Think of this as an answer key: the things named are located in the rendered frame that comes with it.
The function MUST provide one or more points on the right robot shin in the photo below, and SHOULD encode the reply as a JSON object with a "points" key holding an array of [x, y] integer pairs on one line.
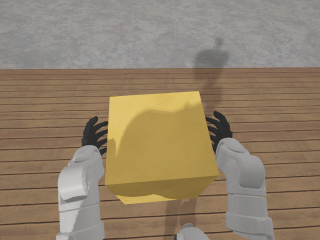
{"points": [[187, 225]]}

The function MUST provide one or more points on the left robot forearm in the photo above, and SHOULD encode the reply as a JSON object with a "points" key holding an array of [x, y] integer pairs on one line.
{"points": [[78, 196]]}

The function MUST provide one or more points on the right robot forearm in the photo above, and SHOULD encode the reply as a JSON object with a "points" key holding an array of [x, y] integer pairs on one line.
{"points": [[247, 214]]}

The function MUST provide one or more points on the right robot hand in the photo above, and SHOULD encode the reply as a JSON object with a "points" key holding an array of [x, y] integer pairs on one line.
{"points": [[222, 131]]}

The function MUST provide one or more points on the robot right thigh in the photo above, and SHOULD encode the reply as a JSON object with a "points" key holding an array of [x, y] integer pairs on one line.
{"points": [[191, 233]]}

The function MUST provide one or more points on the left robot hand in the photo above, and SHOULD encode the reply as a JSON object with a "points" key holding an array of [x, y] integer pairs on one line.
{"points": [[90, 136]]}

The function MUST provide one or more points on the carton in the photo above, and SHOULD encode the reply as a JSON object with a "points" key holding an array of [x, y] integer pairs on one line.
{"points": [[158, 147]]}

